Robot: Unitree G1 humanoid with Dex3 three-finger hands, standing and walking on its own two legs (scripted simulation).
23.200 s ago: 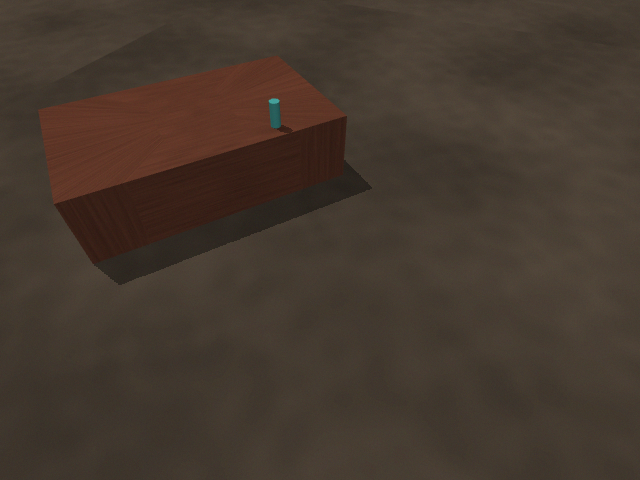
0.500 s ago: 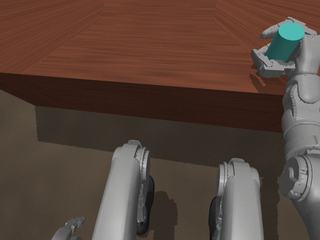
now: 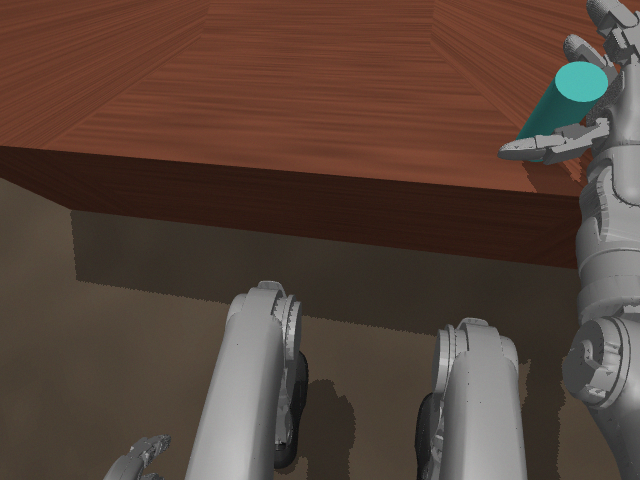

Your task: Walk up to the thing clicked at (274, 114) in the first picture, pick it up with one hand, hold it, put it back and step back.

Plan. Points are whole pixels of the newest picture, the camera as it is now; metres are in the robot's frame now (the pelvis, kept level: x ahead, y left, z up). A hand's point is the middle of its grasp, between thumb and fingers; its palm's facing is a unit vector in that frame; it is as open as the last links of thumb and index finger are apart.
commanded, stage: withdraw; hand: right
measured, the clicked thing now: (554, 117) +0.53 -0.16 +0.00
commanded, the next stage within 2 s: rise in 0.16 s
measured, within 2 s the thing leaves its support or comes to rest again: neither
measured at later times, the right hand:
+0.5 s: hand out of the picture +0.55 -0.26 +0.12, palm faces +0.09 +0.94 -0.34, open 17.3 cm
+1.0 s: hand out of the picture +0.44 -0.24 +0.21, palm faces +0.16 +0.93 -0.32, open 17.3 cm
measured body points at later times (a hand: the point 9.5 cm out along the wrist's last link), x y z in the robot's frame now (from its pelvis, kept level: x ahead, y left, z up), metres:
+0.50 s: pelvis +0.01 +0.00 +0.12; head +0.22 -0.03 +0.52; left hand +0.06 +0.27 +0.01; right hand +0.54 -0.31 +0.14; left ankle +0.11 +0.15 -0.36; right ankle +0.07 -0.12 -0.36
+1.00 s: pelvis +0.07 +0.00 +0.30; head +0.19 -0.03 +0.73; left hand +0.13 +0.27 +0.19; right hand +0.42 -0.29 +0.24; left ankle +0.11 +0.15 -0.36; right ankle +0.07 -0.12 -0.36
